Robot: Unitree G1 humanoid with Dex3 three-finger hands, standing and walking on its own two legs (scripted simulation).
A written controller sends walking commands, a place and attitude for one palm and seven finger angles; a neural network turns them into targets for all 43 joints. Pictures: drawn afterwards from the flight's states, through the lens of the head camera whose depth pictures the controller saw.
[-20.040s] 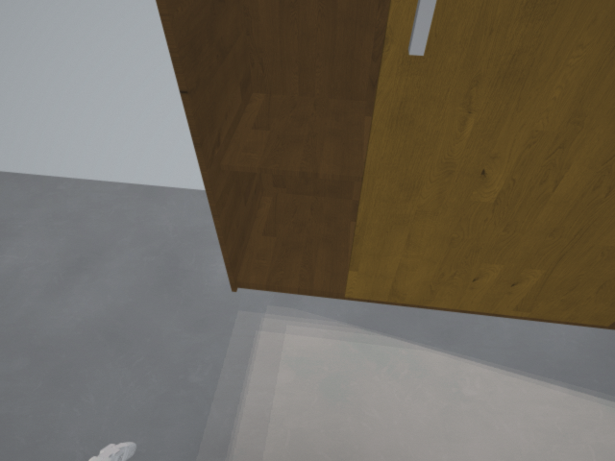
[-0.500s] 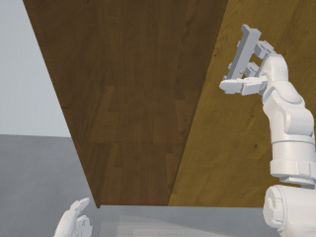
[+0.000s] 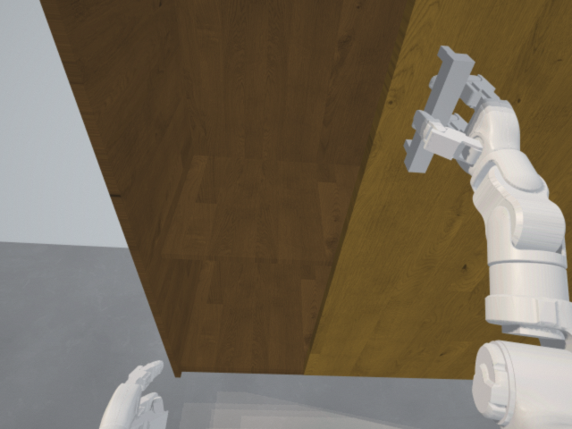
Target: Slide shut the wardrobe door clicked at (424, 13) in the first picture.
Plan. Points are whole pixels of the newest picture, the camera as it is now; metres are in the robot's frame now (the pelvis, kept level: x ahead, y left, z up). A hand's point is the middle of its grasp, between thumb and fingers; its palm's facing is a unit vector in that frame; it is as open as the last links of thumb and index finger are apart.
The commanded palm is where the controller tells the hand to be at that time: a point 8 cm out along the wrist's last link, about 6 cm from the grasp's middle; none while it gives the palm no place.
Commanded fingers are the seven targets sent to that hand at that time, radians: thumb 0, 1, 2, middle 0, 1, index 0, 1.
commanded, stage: grip the handle and tug to test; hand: right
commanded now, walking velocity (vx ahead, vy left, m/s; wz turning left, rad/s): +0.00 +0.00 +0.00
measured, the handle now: (429, 111) +0.47 -0.14 +0.27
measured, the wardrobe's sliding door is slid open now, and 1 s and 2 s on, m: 0.42 0.42 0.41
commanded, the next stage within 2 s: tug the door sideways, standing still in 0.70 s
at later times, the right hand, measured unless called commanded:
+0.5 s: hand (434, 132) +0.41 -0.13 +0.27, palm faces +0.00 +1.00 -0.03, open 7.4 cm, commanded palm +0.37 -0.18 +0.27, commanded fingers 0.00 -0.90 -0.90 0.45 1.40 0.45 1.40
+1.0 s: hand (433, 132) +0.41 -0.13 +0.27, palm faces +0.01 +1.00 -0.03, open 7.4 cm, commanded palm +0.38 -0.16 +0.27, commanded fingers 0.00 -0.90 -0.90 0.45 1.40 0.45 1.40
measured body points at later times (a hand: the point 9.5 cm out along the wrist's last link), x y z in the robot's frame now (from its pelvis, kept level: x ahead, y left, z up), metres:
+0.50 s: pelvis +0.00 +0.01 +0.00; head -0.02 +0.03 +0.45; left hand +0.17 +0.24 -0.09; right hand +0.40 -0.19 +0.27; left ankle -0.06 +0.09 -0.74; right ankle +0.02 -0.10 -0.74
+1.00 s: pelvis +0.03 +0.01 +0.00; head +0.01 +0.04 +0.45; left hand +0.23 +0.25 -0.09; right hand +0.40 -0.19 +0.27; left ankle -0.06 +0.09 -0.74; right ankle +0.02 -0.10 -0.74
